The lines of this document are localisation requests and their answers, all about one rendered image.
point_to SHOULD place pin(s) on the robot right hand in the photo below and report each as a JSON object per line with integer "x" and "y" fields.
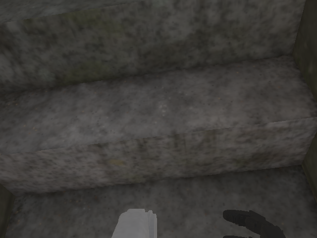
{"x": 254, "y": 222}

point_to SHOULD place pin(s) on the robot left thigh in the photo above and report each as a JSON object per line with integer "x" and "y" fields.
{"x": 137, "y": 223}

